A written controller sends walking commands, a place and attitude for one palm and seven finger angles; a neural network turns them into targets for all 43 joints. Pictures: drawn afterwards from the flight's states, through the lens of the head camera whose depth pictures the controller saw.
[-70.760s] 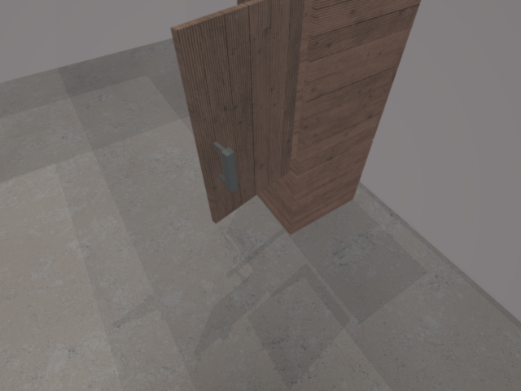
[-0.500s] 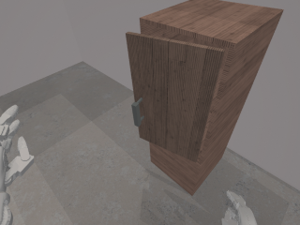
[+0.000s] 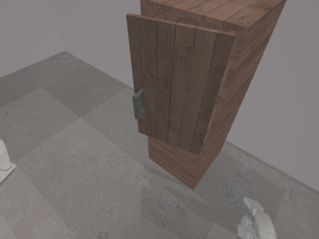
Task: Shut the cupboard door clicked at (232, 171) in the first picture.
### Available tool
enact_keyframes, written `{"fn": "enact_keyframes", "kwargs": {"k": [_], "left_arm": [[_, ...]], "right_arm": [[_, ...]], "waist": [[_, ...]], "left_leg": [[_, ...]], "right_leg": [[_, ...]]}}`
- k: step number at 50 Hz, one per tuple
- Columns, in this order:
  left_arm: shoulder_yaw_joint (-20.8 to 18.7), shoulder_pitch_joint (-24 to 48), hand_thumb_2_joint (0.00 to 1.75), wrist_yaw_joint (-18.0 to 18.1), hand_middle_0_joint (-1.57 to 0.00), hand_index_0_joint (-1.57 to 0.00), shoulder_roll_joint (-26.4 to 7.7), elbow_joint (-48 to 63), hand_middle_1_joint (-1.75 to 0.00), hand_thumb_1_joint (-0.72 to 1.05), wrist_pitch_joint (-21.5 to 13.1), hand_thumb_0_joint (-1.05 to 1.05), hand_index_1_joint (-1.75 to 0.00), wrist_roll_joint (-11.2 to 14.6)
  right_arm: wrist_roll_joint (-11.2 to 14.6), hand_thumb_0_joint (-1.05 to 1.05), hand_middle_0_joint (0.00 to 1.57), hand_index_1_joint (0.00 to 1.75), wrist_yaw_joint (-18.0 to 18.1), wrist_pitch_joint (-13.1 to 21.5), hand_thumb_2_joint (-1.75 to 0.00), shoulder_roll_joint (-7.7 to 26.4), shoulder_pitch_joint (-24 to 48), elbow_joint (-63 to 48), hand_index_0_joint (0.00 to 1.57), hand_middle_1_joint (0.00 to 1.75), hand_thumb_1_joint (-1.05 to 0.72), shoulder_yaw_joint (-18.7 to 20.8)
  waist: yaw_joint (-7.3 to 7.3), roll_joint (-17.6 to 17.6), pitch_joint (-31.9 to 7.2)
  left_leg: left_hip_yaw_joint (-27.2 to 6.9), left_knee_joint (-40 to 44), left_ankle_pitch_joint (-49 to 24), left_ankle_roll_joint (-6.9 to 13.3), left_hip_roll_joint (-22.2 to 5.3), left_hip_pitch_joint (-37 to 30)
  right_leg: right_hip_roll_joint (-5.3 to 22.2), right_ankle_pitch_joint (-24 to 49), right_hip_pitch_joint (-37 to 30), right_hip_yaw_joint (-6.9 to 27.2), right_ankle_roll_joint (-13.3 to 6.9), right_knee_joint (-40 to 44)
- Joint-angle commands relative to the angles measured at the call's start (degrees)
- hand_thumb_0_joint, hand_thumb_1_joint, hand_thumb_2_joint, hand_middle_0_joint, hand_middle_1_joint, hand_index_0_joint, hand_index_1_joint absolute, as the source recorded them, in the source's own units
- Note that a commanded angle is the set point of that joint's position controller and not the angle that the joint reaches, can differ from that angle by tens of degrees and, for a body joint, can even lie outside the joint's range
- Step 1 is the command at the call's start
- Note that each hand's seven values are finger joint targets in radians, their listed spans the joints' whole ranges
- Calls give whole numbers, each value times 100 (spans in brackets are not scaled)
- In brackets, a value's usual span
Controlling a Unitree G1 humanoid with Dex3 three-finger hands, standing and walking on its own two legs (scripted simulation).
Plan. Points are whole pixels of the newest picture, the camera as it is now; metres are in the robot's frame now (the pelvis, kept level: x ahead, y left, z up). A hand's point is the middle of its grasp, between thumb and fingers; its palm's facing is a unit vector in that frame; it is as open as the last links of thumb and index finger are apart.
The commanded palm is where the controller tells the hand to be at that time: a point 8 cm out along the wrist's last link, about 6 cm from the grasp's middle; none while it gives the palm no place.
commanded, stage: step back with the hand held close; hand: left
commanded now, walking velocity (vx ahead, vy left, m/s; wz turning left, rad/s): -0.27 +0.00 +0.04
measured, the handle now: (139, 104) +0.66 +0.12 -0.09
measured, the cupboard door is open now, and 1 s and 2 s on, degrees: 14 14 14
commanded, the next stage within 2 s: stop stepping back and stand still in 0.76 s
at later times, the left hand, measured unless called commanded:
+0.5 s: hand out of the picture +0.10 +0.26 +0.17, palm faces +0.51 -0.74 -0.44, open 7.4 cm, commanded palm +0.02 +0.29 +0.19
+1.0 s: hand out of the picture +0.01 +0.22 +0.18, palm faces +0.41 -0.83 -0.38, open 7.4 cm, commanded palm -0.07 +0.27 +0.19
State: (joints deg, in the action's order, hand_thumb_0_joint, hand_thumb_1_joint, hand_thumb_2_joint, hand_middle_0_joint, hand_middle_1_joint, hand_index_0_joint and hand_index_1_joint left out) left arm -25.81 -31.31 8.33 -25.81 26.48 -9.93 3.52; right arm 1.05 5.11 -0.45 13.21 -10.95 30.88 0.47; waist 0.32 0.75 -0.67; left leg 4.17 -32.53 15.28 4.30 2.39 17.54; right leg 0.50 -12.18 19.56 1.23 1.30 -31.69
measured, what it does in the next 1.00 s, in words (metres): walks backwards: right foot, then left foot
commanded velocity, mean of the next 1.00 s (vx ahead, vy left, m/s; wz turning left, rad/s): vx -0.25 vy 0.01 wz -0.03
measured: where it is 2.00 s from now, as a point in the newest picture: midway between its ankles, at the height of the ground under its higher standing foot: outside the picture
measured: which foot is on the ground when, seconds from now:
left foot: down 0.00-0.80, up 0.82-0.90, down 0.92-1.00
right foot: down 0.00-0.52, up 0.54-0.76, down 0.78-1.00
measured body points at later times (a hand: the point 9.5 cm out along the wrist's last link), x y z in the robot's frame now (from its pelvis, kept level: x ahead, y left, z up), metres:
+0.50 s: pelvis -0.09 -0.02 -0.02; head -0.08 +0.00 +0.43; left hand +0.07 +0.29 +0.20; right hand +0.07 -0.26 -0.10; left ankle +0.01 +0.07 -0.72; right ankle +0.05 -0.13 -0.73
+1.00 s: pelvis -0.21 -0.03 +0.00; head -0.22 +0.00 +0.45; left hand -0.02 +0.27 +0.20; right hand -0.04 -0.26 -0.06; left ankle -0.13 +0.06 -0.73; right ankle -0.27 -0.16 -0.72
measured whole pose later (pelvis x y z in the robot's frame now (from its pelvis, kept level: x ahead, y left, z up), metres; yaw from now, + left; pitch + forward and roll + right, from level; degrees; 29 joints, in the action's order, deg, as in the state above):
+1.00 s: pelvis -0.21 -0.03 +0.00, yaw +0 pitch +1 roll -1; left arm -23.4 -25.8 9.3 -25.5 28.7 -11.5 2.8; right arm 1.2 4.7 4.8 10.0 -9.5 35.7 -1.1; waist 1.9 -2.8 -2.8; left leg 3.4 -31.3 9.0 2.4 -0.8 24.2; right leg -0.5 -21.3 12.3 0.9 0.9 -34.3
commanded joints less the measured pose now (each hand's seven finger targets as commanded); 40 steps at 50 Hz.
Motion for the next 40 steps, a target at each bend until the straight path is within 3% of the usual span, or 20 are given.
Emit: {"fn": "enact_keyframes", "kwargs": {"k": [1,6,12,15,17,18,20,23,24,26,27,29,30,32,33,36,37,38,39,40], "left_arm": [[-629,210,90,99,-20,-20,-740,813,-30,90,-368,0,-30,-97],[-554,832,90,126,-20,-20,-711,975,-30,90,-512,0,-30,-294],[-817,1119,90,182,-20,-20,-976,1406,-30,90,-685,0,-30,-414],[-795,848,90,215,-20,-20,-878,1278,-30,90,-723,0,-30,-361],[-884,707,90,254,-20,-20,-995,1229,-30,90,-732,0,-30,-293],[-708,655,90,267,-20,-20,-875,1216,-30,90,-722,0,-30,-241],[-676,627,90,329,-20,-20,-934,1218,-30,90,-699,0,-30,-196],[-736,316,90,392,-20,-20,-956,1158,-30,90,-703,0,-30,-156],[-745,336,90,390,-20,-20,-965,1302,-30,90,-725,0,-30,-146],[-970,278,90,433,-20,-20,-940,1425,-30,90,-769,0,-30,-222],[-1049,402,90,429,-20,-20,-1114,1574,-30,90,-760,0,-30,-193],[-1219,694,90,392,-20,-20,-1307,2222,-30,90,-843,0,-30,-68],[-1242,367,90,389,-20,-20,-1245,2021,-30,90,-863,0,-30,-45],[-1096,-315,90,353,-20,-20,-966,1370,-30,90,-766,0,-30,18],[-906,-322,90,324,-20,-20,-782,1409,-30,90,-754,0,-30,79],[-617,389,90,216,-20,-20,-715,1484,-30,90,-780,0,-30,91],[-554,650,90,205,-20,-20,-751,1572,-30,90,-805,0,-30,24],[-441,905,90,184,-20,-20,-736,1565,-30,90,-860,0,-30,9],[-432,1179,90,202,-20,-20,-896,1524,-30,90,-894,0,-30,-8],[-529,1482,90,271,-20,-20,-1189,1500,-30,90,-918,0,-30,-71]], "right_arm": [[-10,0,20,30,54,344,-90,873,418,-834,20,30,-90,258],[-10,0,20,30,77,469,-90,908,365,-863,20,30,-90,243],[-63,0,20,30,62,660,-90,909,354,-835,20,30,-90,256],[-73,0,20,30,12,698,-90,782,248,-798,20,30,-90,247],[-100,0,20,30,-68,671,-90,739,167,-664,20,30,-90,282],[-97,0,20,30,-127,634,-90,599,147,-591,20,30,-90,222],[-87,0,20,30,-178,567,-90,586,120,-525,20,30,-90,225],[-38,0,20,30,-134,516,-90,647,78,-541,20,30,-90,251],[-24,0,20,30,-102,512,-90,714,104,-606,20,30,-90,249],[-44,0,20,30,2,607,-90,821,312,-676,20,30,-90,276],[-74,0,20,30,34,662,-90,680,393,-669,20,30,-90,295],[-147,0,20,30,-2,861,-90,579,342,-490,20,30,-90,391],[-89,0,20,30,-44,968,-90,634,421,-429,20,30,-90,465],[-5,0,20,30,-116,1053,-90,646,493,-420,20,30,-90,490],[-43,0,20,30,-114,1063,-90,540,434,-386,20,30,-90,367],[-148,0,20,30,-116,1123,-90,602,381,-117,20,30,-90,241],[-180,0,20,30,-122,1115,-90,578,310,-16,20,30,-90,261],[-184,0,20,30,-127,1114,-90,509,261,48,20,30,-90,266],[-152,0,20,30,-121,1100,-90,391,273,95,20,30,-90,259],[-131,0,20,30,-76,1110,-90,341,345,174,20,30,-90,243]], "waist": [[-27,469,-293],[21,427,-89],[1,591,-227],[36,59,-82],[54,-458,-152],[78,-745,-217],[130,-956,-372],[168,-572,-430],[185,-129,-356],[63,1515,-452],[15,1622,-559],[6,831,-1058],[-83,749,-1285],[-103,1266,-1222],[-24,1358,-971],[16,1220,-489],[39,1075,-506],[59,492,-556],[76,-382,-645],[49,-975,-702]], "left_leg": [[-1142,1497,1118,112,-1188,2399],[-1282,1587,2962,294,-1161,3343],[-1254,1293,3294,310,-1096,3449],[-952,440,2937,123,-701,3008],[-763,-463,2240,-129,-430,2184],[-726,-756,1789,-242,-368,1662],[-691,-962,1382,-282,-335,903],[-984,-191,1646,-109,-538,751],[-1295,303,2113,29,-770,1036],[-2480,2065,3495,543,-1967,2997],[-2794,2435,2743,602,-2283,3034],[-2251,1882,1073,462,-2236,1491],[-1742,1590,879,341,-2126,946],[-1190,1750,1582,119,-2018,1004],[-1187,1982,1657,26,-1973,1209],[-1151,2070,1578,-247,-1907,858],[-1003,1767,1356,-386,-1730,543],[-704,1040,784,-569,-1429,-12],[-281,-42,363,-763,-1013,-400],[-45,-972,207,-821,-707,-665]], "right_leg": [[4,1009,-2051,234,-53,-690],[-51,213,-2273,367,-32,-883],[-33,-231,-2189,578,-107,-966],[348,-684,-1295,1262,-343,-182],[981,-1207,-358,2092,-686,722],[1294,-1430,93,2211,-830,1064],[1405,-1719,670,1966,-837,1318],[882,-1828,856,1193,-528,931],[567,-1921,809,907,-379,442],[-388,-899,-982,55,-62,-2225],[-574,-1011,-1115,-25,2,-3153],[-511,-1579,-237,165,-43,-3459],[-451,-1702,-150,93,-53,-3122],[-425,-1752,-494,-248,-83,-2478],[-435,-1909,-634,-415,-109,-1930],[-421,-1774,-631,-465,-170,-35],[-246,-1524,-530,-264,-272,658],[150,-1399,-55,257,-473,1398],[815,-1061,488,1254,-785,1748],[1565,-75,953,1676,-946,1919]]}}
